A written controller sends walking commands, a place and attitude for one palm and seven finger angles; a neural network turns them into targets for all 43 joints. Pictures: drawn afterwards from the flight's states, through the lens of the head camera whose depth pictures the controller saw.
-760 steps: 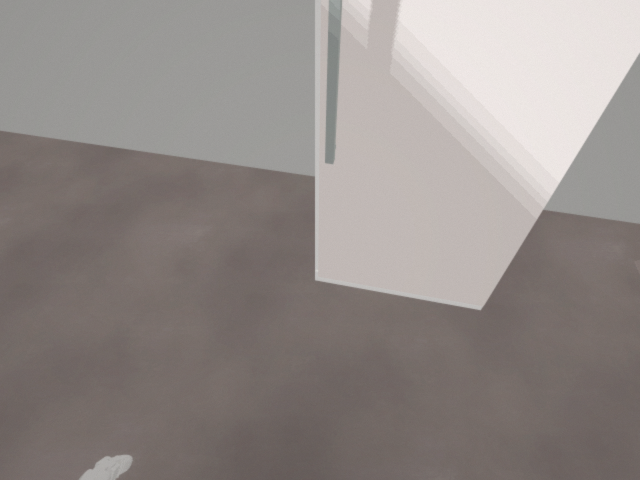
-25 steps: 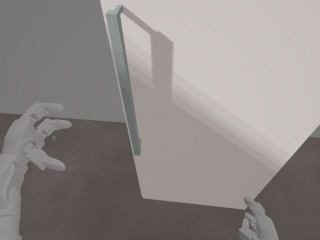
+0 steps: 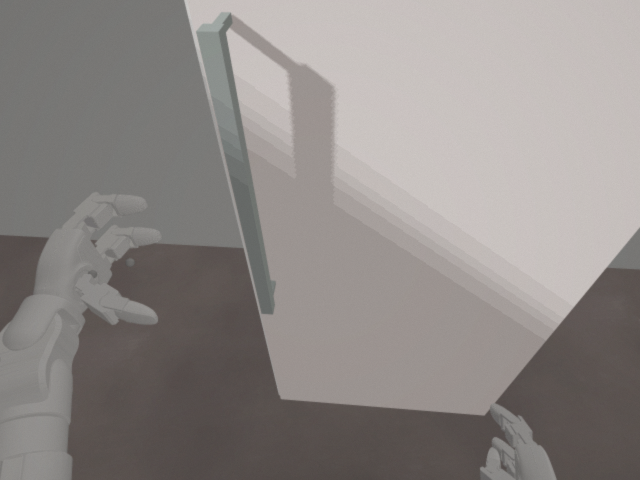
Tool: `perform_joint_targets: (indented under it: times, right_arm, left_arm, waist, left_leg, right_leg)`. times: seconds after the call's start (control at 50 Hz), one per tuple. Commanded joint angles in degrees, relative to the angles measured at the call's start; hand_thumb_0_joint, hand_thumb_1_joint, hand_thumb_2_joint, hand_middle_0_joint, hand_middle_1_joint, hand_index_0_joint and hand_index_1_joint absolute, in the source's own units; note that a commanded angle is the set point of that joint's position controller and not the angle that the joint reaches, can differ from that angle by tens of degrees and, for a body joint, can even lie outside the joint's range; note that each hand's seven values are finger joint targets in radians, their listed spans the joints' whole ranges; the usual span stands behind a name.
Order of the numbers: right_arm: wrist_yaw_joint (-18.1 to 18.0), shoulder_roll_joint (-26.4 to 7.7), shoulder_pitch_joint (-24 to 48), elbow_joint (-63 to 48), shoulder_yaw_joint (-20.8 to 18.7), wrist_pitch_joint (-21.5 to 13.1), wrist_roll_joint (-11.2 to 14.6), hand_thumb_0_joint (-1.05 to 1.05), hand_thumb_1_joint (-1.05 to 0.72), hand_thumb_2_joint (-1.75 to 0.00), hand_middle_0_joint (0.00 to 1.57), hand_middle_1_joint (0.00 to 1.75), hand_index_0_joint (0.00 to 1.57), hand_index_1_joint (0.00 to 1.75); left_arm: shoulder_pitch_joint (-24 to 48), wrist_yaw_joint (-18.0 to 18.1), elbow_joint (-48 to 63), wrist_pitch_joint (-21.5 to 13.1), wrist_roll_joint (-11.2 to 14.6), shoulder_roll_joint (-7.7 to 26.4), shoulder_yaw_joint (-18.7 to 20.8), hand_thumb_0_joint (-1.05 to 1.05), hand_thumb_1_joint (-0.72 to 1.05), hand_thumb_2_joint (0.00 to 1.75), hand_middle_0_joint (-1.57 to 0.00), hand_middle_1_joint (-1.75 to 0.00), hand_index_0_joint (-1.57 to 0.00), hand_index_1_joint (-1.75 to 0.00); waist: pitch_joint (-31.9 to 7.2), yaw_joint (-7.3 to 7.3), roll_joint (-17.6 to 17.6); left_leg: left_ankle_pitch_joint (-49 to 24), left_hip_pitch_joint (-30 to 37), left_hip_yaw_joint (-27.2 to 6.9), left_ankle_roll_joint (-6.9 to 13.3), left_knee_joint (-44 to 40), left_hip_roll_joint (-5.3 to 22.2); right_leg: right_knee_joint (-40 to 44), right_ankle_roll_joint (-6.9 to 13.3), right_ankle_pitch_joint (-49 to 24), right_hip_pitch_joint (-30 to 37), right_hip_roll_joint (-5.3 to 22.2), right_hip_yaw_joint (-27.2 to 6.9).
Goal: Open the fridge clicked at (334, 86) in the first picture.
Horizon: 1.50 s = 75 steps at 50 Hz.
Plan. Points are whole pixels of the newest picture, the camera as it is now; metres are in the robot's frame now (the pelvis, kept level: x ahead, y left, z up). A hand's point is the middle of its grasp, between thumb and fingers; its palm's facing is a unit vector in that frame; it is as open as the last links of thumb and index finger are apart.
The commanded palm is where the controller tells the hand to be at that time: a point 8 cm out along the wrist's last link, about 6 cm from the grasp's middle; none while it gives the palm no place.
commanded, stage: move the hooked fingers beside the handle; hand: left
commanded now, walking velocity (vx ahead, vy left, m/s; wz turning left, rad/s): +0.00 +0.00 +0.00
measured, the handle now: (252, 203) +0.44 +0.14 +0.12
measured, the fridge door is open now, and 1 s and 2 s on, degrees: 0 0 0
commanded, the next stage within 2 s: none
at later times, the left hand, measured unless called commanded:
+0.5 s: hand (172, 240) +0.35 +0.22 +0.13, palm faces +0.03 -1.00 -0.02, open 14.0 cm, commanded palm +0.33 +0.26 +0.14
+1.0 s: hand (197, 224) +0.38 +0.19 +0.13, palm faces +0.04 -1.00 -0.01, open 14.0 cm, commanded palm +0.35 +0.24 +0.13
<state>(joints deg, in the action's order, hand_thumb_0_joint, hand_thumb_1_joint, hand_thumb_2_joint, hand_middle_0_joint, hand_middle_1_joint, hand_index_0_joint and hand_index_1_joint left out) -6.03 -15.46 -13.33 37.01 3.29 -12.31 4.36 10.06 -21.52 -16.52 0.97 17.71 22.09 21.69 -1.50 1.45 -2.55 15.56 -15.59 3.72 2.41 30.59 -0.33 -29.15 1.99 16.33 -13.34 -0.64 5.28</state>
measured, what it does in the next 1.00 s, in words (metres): stands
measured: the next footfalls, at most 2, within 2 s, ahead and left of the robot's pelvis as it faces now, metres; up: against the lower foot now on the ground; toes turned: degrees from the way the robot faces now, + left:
none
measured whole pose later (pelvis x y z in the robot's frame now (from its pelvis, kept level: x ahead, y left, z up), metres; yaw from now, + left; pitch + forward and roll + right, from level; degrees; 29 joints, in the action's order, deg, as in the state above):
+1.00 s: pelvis +0.01 -0.01 +0.00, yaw -1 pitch +2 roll +0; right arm -4.2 -15.2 -15.1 37.7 2.6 -6.5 4.0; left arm 22.7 -13.1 -29.9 -2.4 13.5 19.0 16.7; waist -2.1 -0.8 -2.1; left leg 15.4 -16.5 4.7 1.9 29.7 0.1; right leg -29.5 2.5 16.5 -15.3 -1.1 4.2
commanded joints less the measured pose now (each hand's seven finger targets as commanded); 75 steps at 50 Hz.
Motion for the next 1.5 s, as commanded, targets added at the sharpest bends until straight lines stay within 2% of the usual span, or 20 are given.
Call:
perform_joint_targets:
  times: [0.0,0.08,0.22,0.28,0.4,0.46,0.52,0.58,0.62,0.74,0.84,0.88,1.0,1.08,1.18,1.24,1.3,1.38,1.44,1.48]
  right_arm:
    - [-1.14,-6.74,5.75,-8.67,-2.49,-3.04,0.51,0.0,-0.9,-0.9,0.2,0.3,0.2,0.3]
    - [-1.17,-6.8,5.25,-8.2,-2.41,-2.77,0.21,0.0,-0.9,-0.9,0.2,0.3,0.2,0.3]
    - [-0.23,-6.41,5.21,-8.45,-2.37,-1.88,0.0,0.0,-0.9,-0.9,0.2,0.3,0.2,0.3]
    - [-0.01,-6.84,4.3,-7.92,-2.58,-1.07,0.14,0.0,-0.9,-0.9,0.2,0.3,0.2,0.3]
    - [0.32,-6.6,4.01,-8.49,-2.96,-0.47,0.04,0.0,-0.9,-0.9,0.2,0.3,0.2,0.3]
    - [0.42,-6.27,3.64,-8.13,-3.03,-0.82,-0.05,0.0,-0.9,-0.9,0.2,0.3,0.2,0.3]
    - [0.32,-6.68,2.94,-7.14,-3.25,-0.36,-0.03,0.0,-0.9,-0.9,0.2,0.3,0.2,0.3]
    - [0.3,-7.18,3.04,-6.68,-3.24,0.63,0.03,0.0,-0.9,-0.9,0.2,0.3,0.2,0.3]
    - [0.44,-6.77,3.41,-7.16,-3.1,0.91,0.18,0.0,-0.9,-0.9,0.2,0.3,0.2,0.3]
    - [0.59,-6.5,2.69,-6.9,-3.22,1.45,-0.26,0.0,-0.9,-0.9,0.2,0.3,0.2,0.3]
    - [0.69,-6.71,2.03,-6.31,-3.1,2.04,-0.06,0.0,-0.9,-0.9,0.2,0.3,0.2,0.3]
    - [0.76,-7.33,1.49,-6.24,-3.34,2.7,-0.09,0.0,-0.9,-0.9,0.2,0.3,0.2,0.3]
    - [1.43,-6.75,2.1,-8.44,-3.56,2.72,-0.04,0.0,-0.9,-0.9,0.2,0.3,0.2,0.3]
    - [1.01,-7.12,1.94,-7.71,-3.74,2.76,0.18,0.0,-0.9,-0.9,0.2,0.3,0.2,0.3]
    - [0.52,-7.18,2.11,-7.21,-3.59,2.88,0.31,0.0,-0.9,-0.9,0.2,0.3,0.2,0.3]
    - [0.48,-6.5,2.47,-7.35,-3.36,2.34,0.27,0.0,-0.9,-0.9,0.2,0.3,0.2,0.3]
    - [0.58,-6.76,2.35,-7.53,-3.55,2.05,0.1,0.0,-0.9,-0.9,0.2,0.3,0.2,0.3]
    - [0.71,-7.32,2.17,-6.76,-3.35,2.64,0.32,0.0,-0.9,-0.9,0.2,0.3,0.2,0.3]
    - [0.85,-7.1,2.68,-7.47,-3.13,3.33,0.42,0.0,-0.9,-0.9,0.2,0.3,0.2,0.3]
    - [1.14,-6.84,3.03,-8.6,-3.3,3.36,0.16,0.0,-0.9,-0.9,0.2,0.3,0.2,0.3]
  left_arm:
    - [22.65,1.16,11.9,-2.69,0.09,12.52,0.38,0.0,-0.5,0.3,-0.3,-1.2,-0.3,-1.2]
    - [23.93,2.68,11.19,-3.77,-0.32,12.99,0.41,0.0,-0.5,0.3,-0.3,-1.2,-0.3,-1.2]
    - [23.92,4.95,8.71,-3.86,-1.35,12.01,0.78,0.0,-0.5,0.3,-0.3,-1.2,-0.3,-1.2]
    - [24.06,5.25,5.68,-3.13,-1.76,12.11,0.62,0.0,-0.5,0.3,-0.3,-1.2,-0.3,-1.2]
    - [27.38,5.6,10.33,-4.58,-1.84,10.99,-0.59,0.0,-0.5,0.3,-0.3,-1.2,-0.3,-1.2]
    - [28.72,6.11,11.82,-5.67,-1.92,7.5,-3.89,0.0,-0.5,0.3,-0.3,-1.2,-0.3,-1.2]
    - [29.4,6.73,9.07,-5.23,-2.03,7.07,-4.34,0.0,-0.5,0.3,-0.3,-1.2,-0.3,-1.2]
    - [27.06,7.85,5.22,-4.21,-2.54,9.73,-1.8,0.0,-0.5,0.3,-0.3,-1.2,-0.3,-1.2]
    - [29.92,8.34,4.87,-3.8,-2.76,7.09,-4.05,0.0,-0.5,0.3,-0.3,-1.2,-0.3,-1.2]
    - [35.17,9.89,6.0,-6.66,-3.55,9.43,-2.58,0.0,-0.5,0.3,-0.3,-1.2,-0.3,-1.2]
    - [35.34,9.21,-0.21,-7.23,-3.45,7.96,-3.77,0.0,-0.5,0.3,-0.3,-1.2,-0.3,-1.2]
    - [31.81,9.02,-3.51,-6.74,-3.68,11.47,-0.44,0.0,-0.5,0.3,-0.3,-1.2,-0.3,-1.2]
    - [29.79,7.68,2.85,-7.94,-2.76,9.07,-1.89,0.0,-0.5,0.3,-0.3,-1.2,-0.3,-1.2]
    - [31.05,7.9,2.94,-8.45,-2.43,10.28,-1.32,0.0,-0.5,0.3,-0.3,-1.2,-0.3,-1.2]
    - [33.19,8.19,1.95,-7.66,-3.04,10.79,-1.9,0.0,-0.5,0.3,-0.3,-1.2,-0.3,-1.2]
    - [36.64,8.36,4.24,-8.3,-3.15,7.95,-4.56,0.0,-0.5,0.3,-0.3,-1.2,-0.3,-1.2]
    - [33.44,8.32,3.86,-8.75,-2.61,7.61,-4.25,0.0,-0.5,0.3,-0.3,-1.2,-0.3,-1.2]
    - [30.37,8.78,-3.23,-6.94,-2.46,9.36,-1.82,0.0,-0.5,0.3,-0.3,-1.2,-0.3,-1.2]
    - [31.58,9.07,-3.6,-5.95,-3.27,10.16,-1.61,0.0,-0.5,0.3,-0.3,-1.2,-0.3,-1.2]
    - [31.4,9.38,0.93,-6.95,-3.91,10.49,-1.55,0.0,-0.5,0.3,-0.3,-1.2,-0.3,-1.2]
  waist:
    - [-9.75,-1.35,-2.67]
    - [-11.98,-1.07,1.25]
    - [-14.22,0.16,-1.29]
    - [-11.81,-0.36,2.44]
    - [-15.51,-0.88,-0.64]
    - [-15.56,-1.62,-2.45]
    - [-14.26,-2.16,0.76]
    - [-12.34,-1.18,2.7]
    - [-11.87,-1.72,1.86]
    - [-16.79,-1.89,0.17]
    - [-14.29,-2.23,1.14]
    - [-14.36,-1.3,2.54]
    - [-17.43,-0.69,1.16]
    - [-14.14,-1.61,3.39]
    - [-12.91,-2.24,1.09]
    - [-14.52,-2.74,-2.01]
    - [-17.12,-2.01,1.18]
    - [-11.55,-1.53,5.57]
    - [-10.68,-1.54,3.37]
    - [-14.06,-0.74,-0.21]
  left_leg:
    - [-9.51,8.88,-4.99,-0.05,-4.24,1.38]
    - [-9.61,9.55,-5.67,-0.04,-4.43,1.71]
    - [-14.16,9.68,-5.05,-0.63,-4.41,1.33]
    - [-13.93,8.02,-4.81,-0.5,-4.3,1.72]
    - [-17.82,10.55,-4.4,-0.59,-3.43,1.58]
    - [-19.29,12.57,-5.09,-1.06,-3.15,1.76]
    - [-16.86,11.7,-5.05,-0.78,-3.51,1.85]
    - [-14.23,8.87,-4.52,-0.47,-3.94,1.62]
    - [-13.21,8.58,-4.53,-0.48,-4.14,1.41]
    - [-15.53,10.68,-4.38,-0.47,-3.18,1.41]
    - [-13.81,8.27,-3.7,-0.17,-3.14,1.23]
    - [-13.43,6.81,-3.26,0.05,-2.99,1.22]
    - [-17.73,8.04,-2.87,0.15,-2.54,1.07]
    - [-13.87,7.29,-2.73,0.37,-2.89,1.34]
    - [-10.63,6.88,-2.74,0.45,-3.24,1.24]
    - [-11.46,9.2,-3.62,0.19,-3.26,1.04]
    - [-13.21,9.78,-3.63,0.28,-3.12,1.26]
    - [-10.1,5.8,-3.41,0.28,-3.62,1.3]
    - [-8.65,4.24,-3.02,0.18,-3.98,0.92]
    - [-11.44,6.53,-3.07,0.15,-3.48,1.12]
  right_leg:
    - [4.73,-0.78,-10.71,-2.74,0.9,-3.49]
    - [4.72,-0.67,-10.23,-1.72,0.8,-3.36]
    - [3.5,-0.37,-15.05,0.48,1.12,-3.42]
    - [3.77,-0.49,-15.28,0.06,0.98,-3.22]
    - [2.92,-0.48,-18.9,0.78,0.89,-3.62]
    - [2.67,-0.43,-18.27,-1.0,0.77,-3.17]
    - [3.28,-0.64,-17.0,-1.69,0.64,-3.15]
    - [3.68,-0.58,-15.79,-0.74,0.92,-3.52]
    - [3.66,-0.64,-15.12,-1.52,0.99,-3.51]
    - [2.99,-0.5,-17.11,0.15,0.86,-4.11]
    - [3.16,-0.65,-17.59,-0.15,1.0,-4.47]
    - [3.21,-0.76,-17.76,0.95,1.16,-4.79]
    - [2.07,-0.78,-23.28,3.14,1.15,-4.85]
    - [3.3,-1.12,-19.26,1.05,0.98,-4.95]
    - [4.05,-1.16,-15.35,-0.23,1.22,-5.51]
    - [3.76,-0.68,-14.94,-0.95,0.92,-4.93]
    - [3.31,-0.84,-17.03,0.81,0.81,-4.87]
    - [4.12,-1.12,-14.82,-0.53,1.02,-4.74]
    - [4.1,-1.16,-13.57,-0.76,1.36,-5.17]
    - [3.28,-0.7,-15.3,0.41,1.34,-5.17]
